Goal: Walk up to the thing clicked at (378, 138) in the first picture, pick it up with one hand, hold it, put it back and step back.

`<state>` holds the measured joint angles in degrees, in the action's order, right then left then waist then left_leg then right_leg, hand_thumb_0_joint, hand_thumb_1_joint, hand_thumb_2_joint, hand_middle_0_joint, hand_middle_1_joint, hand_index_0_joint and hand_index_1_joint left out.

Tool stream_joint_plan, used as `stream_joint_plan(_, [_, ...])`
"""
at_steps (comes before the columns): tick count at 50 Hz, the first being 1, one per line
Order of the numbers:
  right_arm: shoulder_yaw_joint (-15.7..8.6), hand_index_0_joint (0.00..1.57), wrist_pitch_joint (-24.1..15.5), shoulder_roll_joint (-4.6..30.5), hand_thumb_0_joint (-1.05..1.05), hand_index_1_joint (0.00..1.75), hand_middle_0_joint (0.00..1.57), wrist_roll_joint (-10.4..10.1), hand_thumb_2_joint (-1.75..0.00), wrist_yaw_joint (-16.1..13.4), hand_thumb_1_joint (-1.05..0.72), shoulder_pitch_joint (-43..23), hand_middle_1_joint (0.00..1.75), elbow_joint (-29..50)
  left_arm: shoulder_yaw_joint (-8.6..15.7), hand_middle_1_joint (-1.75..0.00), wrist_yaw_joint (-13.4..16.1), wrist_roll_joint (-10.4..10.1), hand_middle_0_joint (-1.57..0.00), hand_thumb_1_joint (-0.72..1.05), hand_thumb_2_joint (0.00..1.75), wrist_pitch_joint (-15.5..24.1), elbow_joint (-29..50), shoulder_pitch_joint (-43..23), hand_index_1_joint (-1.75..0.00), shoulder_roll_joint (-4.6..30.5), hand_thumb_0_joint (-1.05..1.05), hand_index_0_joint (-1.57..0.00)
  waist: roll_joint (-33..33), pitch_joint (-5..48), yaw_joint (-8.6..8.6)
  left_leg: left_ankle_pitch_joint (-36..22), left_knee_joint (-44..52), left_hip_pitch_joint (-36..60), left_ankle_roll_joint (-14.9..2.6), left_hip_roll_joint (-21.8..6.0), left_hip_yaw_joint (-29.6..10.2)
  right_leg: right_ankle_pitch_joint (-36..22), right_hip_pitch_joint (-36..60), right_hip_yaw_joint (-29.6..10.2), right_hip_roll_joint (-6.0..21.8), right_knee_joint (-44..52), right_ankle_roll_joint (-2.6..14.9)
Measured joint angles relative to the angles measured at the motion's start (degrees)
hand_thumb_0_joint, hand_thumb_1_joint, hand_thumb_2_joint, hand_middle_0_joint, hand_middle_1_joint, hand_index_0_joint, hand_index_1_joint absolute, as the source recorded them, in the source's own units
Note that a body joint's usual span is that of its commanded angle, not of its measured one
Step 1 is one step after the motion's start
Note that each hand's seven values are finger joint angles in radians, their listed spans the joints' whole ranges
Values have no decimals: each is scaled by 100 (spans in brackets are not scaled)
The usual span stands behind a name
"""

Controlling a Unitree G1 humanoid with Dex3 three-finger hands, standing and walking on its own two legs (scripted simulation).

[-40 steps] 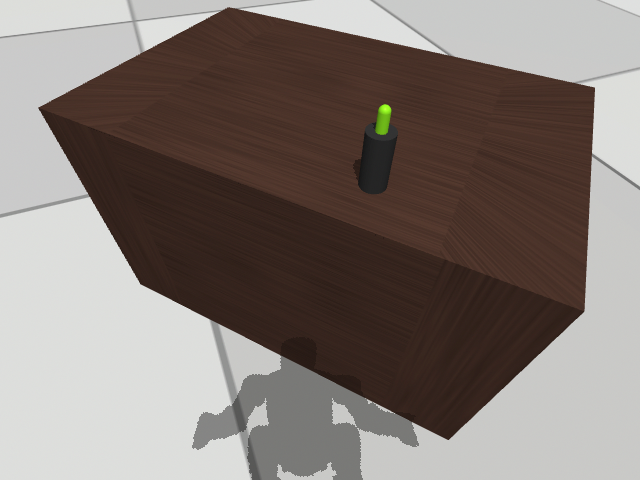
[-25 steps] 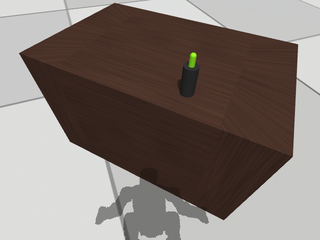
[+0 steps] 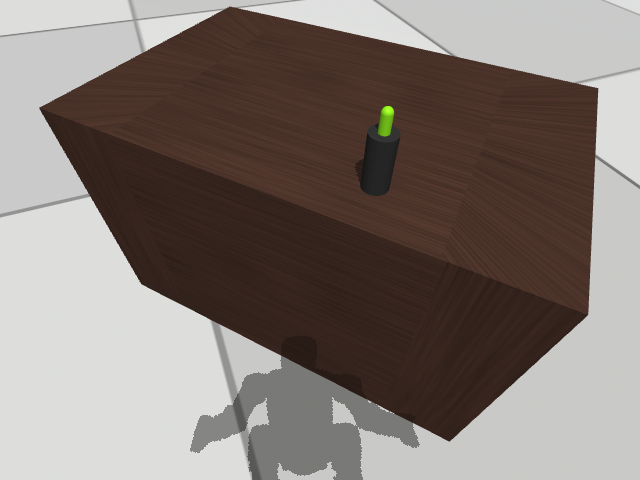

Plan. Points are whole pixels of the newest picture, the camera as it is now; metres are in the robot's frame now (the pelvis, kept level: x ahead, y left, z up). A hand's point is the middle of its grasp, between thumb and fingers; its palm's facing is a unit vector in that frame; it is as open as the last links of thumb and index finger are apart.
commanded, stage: stand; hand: left
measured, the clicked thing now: (381, 150) +0.63 -0.12 +0.05
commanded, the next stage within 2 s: walk up in 0.32 s
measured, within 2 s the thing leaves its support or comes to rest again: neither
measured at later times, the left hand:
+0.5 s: hand out of the picture +0.10 +0.25 -0.16, palm faces -0.14 -0.93 -0.35, open 7.4 cm
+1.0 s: hand (235, 417) +0.25 +0.13 -0.19, palm faces -0.34 -0.87 -0.36, open 7.4 cm
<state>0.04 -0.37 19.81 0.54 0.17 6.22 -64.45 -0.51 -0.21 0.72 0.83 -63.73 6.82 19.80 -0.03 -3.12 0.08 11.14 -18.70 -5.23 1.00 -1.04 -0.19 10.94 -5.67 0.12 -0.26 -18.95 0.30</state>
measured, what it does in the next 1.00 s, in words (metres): walks ahead, turning right: right foot, then left foot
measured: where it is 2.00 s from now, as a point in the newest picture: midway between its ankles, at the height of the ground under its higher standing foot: outside the picture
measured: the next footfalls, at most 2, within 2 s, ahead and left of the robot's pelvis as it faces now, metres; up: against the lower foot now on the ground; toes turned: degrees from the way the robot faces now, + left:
right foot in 0.62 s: +0.11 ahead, -0.24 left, +0.00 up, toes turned -14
left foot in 0.96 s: +0.22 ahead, +0.02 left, +0.00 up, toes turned -25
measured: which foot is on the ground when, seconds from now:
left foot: down 0.00-0.64, up 0.66-0.94, down 0.96-1.00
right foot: down 0.00-0.34, up 0.36-0.60, down 0.62-0.98, up 1.00-1.00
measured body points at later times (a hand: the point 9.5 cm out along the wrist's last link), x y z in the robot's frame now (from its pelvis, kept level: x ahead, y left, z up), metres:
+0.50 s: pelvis +0.01 -0.03 -0.01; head +0.03 -0.02 +0.44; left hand +0.10 +0.30 -0.13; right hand +0.05 -0.36 -0.12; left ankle -0.01 +0.13 -0.75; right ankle +0.02 -0.17 -0.71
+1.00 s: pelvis +0.10 -0.10 -0.04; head +0.14 -0.09 +0.41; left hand +0.26 +0.18 -0.16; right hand +0.07 -0.42 -0.14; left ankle +0.20 -0.01 -0.75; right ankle +0.07 -0.23 -0.74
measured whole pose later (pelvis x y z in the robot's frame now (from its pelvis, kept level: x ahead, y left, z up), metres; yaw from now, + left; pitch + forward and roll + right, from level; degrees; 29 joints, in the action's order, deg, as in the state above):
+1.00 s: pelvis +0.10 -0.10 -0.04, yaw -19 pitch -3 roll +0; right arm -3.4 -0.5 22.1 2.0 0.7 15.1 -48.5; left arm 1.3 -0.3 0.2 -0.4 -47.5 16.5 22.6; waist 1.4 -6.5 0.3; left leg 16.9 -42.0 -22.1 -1.4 -1.3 2.7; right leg 24.5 -19.7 -5.1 -1.8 -46.2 0.2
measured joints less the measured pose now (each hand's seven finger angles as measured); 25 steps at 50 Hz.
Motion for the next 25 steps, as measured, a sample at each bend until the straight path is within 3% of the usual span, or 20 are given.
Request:
stream_joint_plan(16, [17, 20, 7, 18, 0, 30, 20, 1, -90, -10, -90, 32, 30, 22, 4, -30, 6, 3, -20, 91, 90, 2, -8, 12, -30, 1, 1, -20, 2, 8, -8, 9, 19, 31, -2, -5, 5, -1, 36, -5, -4, 33, -4])
stream_joint_plan(18, [-102, 20, -62, -5, 0, 30, 20, 44, -90, -3, -90, 60, 30, 181, 173, -30, -131, 103, -20, 91, 90, -116, 259, 144, -30, 65, 1, -20, 86, -7, 61, 138, -165, -38, -48, 1, 161, 313, -247, -136, 3, -489, 63])
stream_joint_plan(21, [-308, 21, -258, 2, 0, 30, 21, 76, -90, -63, -90, 212, 30, 571, 403, -30, -329, 226, -20, 91, 90, -363, 552, 357, -30, 250, 1, -20, 200, -53, 66, 330, -377, -55, -64, -81, 446, 1183, -1108, -211, 26, -2387, 66])
stream_joint_plan(23, [-388, 21, -320, 74, 0, 30, 21, 114, -90, -105, -90, 355, 30, 723, 509, -30, -441, 218, -20, 91, 90, -446, 697, 441, -30, 385, 1, -20, 240, -109, 51, 405, -429, 6, -14, -182, 547, 1223, -1494, -262, 127, -3053, 56])
stream_joint_plan(25, [-453, 21, -322, 201, 0, 30, 21, 174, -90, -108, -90, 486, 30, 816, 593, -30, -546, 208, -20, 91, 90, -454, 849, 535, -30, 491, 1, -20, 255, -173, 70, 514, -509, 88, 59, -300, 663, 1208, -1679, -280, 325, -3018, 22])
